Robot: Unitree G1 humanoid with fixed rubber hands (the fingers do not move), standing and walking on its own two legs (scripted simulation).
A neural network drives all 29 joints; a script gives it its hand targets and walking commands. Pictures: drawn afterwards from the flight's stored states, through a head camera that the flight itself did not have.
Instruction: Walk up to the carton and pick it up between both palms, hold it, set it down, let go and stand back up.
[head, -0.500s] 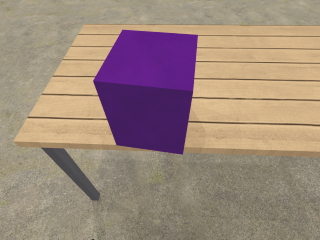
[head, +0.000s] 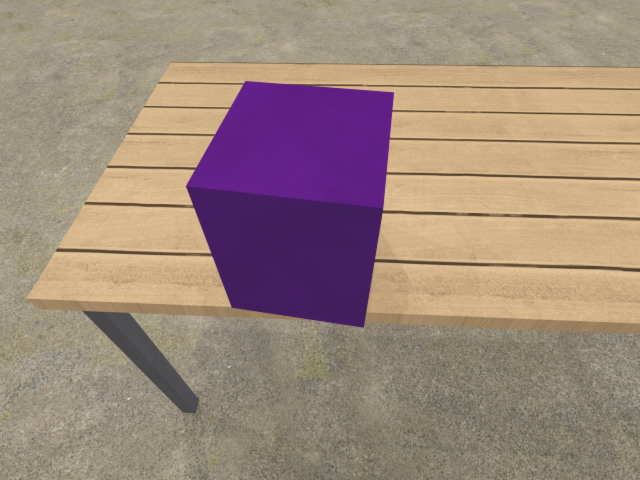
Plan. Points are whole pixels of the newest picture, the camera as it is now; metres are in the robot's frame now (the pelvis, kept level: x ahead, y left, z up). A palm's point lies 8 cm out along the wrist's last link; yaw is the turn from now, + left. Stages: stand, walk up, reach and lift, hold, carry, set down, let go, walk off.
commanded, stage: stand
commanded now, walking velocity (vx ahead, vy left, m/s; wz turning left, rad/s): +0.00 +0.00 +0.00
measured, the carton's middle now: (306, 208) +0.45 +0.04 +0.08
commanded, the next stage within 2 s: walk up in 0.78 s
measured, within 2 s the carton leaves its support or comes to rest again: neither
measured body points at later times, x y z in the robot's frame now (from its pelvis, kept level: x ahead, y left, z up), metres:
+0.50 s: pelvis +0.01 +0.00 +0.00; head +0.03 +0.00 +0.45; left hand -0.02 +0.20 -0.16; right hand +0.00 -0.21 -0.16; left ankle -0.03 +0.12 -0.73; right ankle -0.03 -0.11 -0.73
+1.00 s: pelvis +0.01 +0.00 +0.00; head +0.04 -0.01 +0.45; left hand -0.01 +0.20 -0.16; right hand +0.00 -0.21 -0.16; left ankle -0.03 +0.12 -0.73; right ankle -0.03 -0.11 -0.73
